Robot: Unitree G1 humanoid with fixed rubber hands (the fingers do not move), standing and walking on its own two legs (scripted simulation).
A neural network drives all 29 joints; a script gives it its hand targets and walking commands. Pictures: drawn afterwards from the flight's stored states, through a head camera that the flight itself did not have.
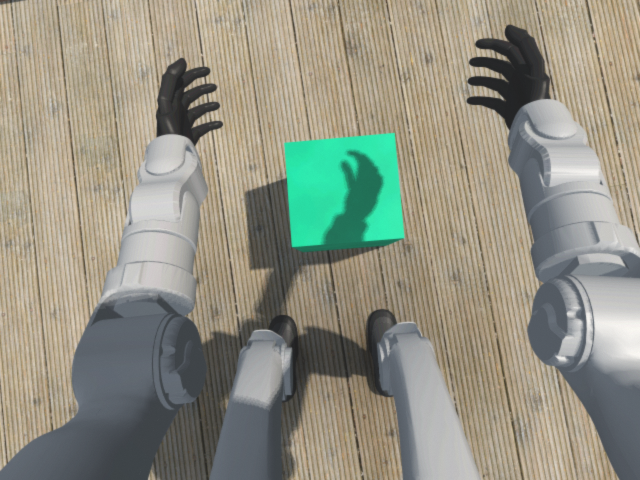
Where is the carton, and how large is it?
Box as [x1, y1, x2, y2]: [284, 133, 403, 251]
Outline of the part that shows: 394,133 284,143 291,241 293,247 301,251 312,251 386,245 403,238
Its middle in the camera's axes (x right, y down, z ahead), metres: +0.05 -0.09 +0.85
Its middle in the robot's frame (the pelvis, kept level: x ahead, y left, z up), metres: +0.49 -0.03 -0.51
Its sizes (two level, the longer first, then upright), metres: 0.210 0.200 0.250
